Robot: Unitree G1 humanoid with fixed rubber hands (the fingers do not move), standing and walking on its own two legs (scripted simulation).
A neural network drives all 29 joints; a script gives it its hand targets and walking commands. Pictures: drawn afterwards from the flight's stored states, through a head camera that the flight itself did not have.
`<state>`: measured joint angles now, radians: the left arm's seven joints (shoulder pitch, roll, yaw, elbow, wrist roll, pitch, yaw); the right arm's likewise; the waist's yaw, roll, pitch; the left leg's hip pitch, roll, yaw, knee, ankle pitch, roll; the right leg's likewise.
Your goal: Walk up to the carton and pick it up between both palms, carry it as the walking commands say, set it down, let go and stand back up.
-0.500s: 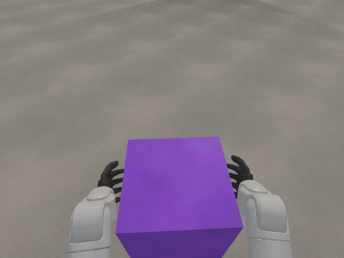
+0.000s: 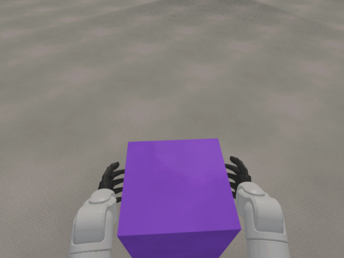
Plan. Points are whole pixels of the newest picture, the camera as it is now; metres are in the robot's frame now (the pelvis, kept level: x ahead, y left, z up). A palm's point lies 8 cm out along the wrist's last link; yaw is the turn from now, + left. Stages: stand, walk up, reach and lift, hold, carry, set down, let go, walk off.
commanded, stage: carry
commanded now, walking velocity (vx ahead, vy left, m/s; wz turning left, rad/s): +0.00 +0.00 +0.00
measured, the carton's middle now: (175, 203) +0.28 +0.00 -0.01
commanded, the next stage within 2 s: none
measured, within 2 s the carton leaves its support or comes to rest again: neither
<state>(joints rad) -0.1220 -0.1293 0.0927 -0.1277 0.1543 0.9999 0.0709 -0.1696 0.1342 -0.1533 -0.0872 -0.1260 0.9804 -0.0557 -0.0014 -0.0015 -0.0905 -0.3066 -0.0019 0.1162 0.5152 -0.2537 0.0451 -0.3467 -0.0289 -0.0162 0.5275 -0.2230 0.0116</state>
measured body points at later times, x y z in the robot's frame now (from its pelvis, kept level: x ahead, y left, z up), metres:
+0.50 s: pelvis +0.00 +0.00 +0.00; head -0.01 +0.00 +0.45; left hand +0.28 +0.14 +0.04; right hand +0.28 -0.16 +0.05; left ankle +0.01 +0.09 -0.73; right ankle +0.03 -0.13 -0.73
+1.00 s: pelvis +0.00 +0.00 +0.00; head -0.01 +0.00 +0.45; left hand +0.28 +0.15 +0.04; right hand +0.28 -0.16 +0.05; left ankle +0.01 +0.09 -0.73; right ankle +0.03 -0.13 -0.73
